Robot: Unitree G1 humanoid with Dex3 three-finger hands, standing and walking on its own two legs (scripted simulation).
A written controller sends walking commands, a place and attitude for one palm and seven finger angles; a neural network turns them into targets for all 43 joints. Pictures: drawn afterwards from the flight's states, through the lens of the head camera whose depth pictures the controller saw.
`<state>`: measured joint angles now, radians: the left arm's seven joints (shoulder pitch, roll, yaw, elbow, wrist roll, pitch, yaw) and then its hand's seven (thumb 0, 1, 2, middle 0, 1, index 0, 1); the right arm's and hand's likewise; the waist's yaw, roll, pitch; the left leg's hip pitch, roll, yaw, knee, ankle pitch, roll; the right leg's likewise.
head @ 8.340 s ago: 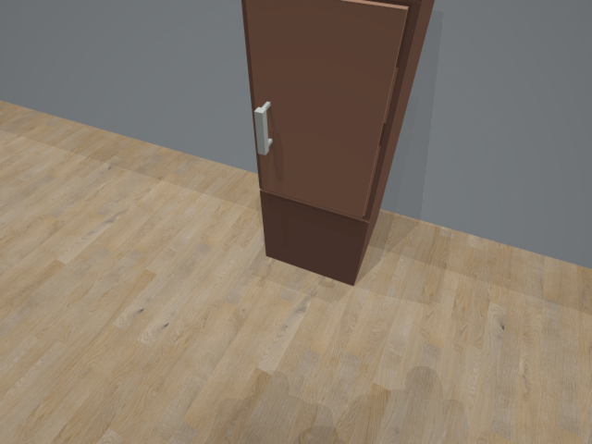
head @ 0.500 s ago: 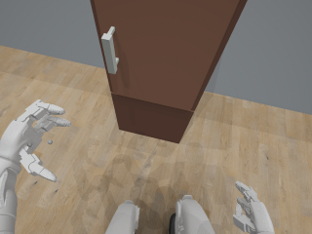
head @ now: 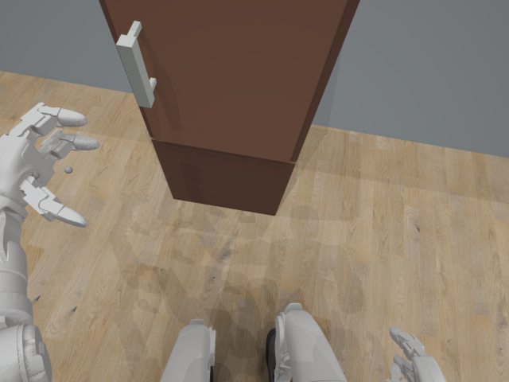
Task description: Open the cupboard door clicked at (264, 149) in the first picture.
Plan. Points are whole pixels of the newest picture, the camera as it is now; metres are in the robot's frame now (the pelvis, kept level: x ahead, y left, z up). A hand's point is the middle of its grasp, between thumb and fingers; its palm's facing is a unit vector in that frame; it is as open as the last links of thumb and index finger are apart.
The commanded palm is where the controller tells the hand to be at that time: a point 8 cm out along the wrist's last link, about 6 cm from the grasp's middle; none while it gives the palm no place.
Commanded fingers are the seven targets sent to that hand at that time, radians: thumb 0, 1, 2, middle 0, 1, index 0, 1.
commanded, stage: move the hooked fingers beside the handle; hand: left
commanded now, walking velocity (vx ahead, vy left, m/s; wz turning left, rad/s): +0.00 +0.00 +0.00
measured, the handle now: (141, 66) +0.62 +0.20 +0.04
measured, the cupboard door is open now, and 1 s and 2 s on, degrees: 0 0 0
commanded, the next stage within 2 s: slide the fingers in behind the handle in 1.70 s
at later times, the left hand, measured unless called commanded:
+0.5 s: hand (88, 117) +0.50 +0.26 +0.05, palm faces -0.17 -0.98 -0.04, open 14.0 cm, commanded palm +0.50 +0.30 +0.05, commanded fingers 0.00 -0.50 0.30 -0.30 -1.20 -0.30 -1.20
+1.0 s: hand (96, 77) +0.58 +0.26 +0.04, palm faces -0.16 -0.99 -0.03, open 14.0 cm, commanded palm +0.58 +0.28 +0.04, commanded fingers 0.00 -0.50 0.30 -0.30 -1.20 -0.30 -1.20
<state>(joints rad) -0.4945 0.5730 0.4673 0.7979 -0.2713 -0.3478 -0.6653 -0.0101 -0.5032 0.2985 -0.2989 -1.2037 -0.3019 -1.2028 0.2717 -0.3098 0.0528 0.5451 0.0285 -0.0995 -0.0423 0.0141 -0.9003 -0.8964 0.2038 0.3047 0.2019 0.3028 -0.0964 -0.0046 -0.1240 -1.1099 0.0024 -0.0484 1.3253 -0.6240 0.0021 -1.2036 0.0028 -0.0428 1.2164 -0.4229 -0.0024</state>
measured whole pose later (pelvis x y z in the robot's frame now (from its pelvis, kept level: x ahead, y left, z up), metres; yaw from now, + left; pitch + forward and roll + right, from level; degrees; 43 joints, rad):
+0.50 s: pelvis -0.01 +0.00 -0.02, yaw -1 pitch +28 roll -4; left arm -0.90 0.75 0.50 1.14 -0.14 -0.35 -0.64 -0.01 -0.50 0.30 -0.30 -1.20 -0.30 -1.20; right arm 0.30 -0.31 0.08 0.56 0.01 -0.01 -0.03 0.01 -0.90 -0.90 0.20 0.30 0.20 0.30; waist -0.19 0.01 -0.10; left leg -1.25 0.01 -0.06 1.39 -0.63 0.01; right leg -1.34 0.01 -0.05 1.25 -0.41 0.00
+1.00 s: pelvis +0.00 +0.02 -0.03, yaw -3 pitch +34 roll -7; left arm -1.20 0.94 0.50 1.26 0.00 -0.26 -0.58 -0.01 -0.50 0.30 -0.30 -1.20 -0.30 -1.20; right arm 0.36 -0.29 0.13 0.56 -0.03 0.06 -0.01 0.01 -0.90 -0.90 0.20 0.30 0.20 0.30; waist -0.31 0.03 -0.10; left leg -1.39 0.01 -0.08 1.45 -0.65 0.03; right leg -1.44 0.02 -0.07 1.25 -0.40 0.03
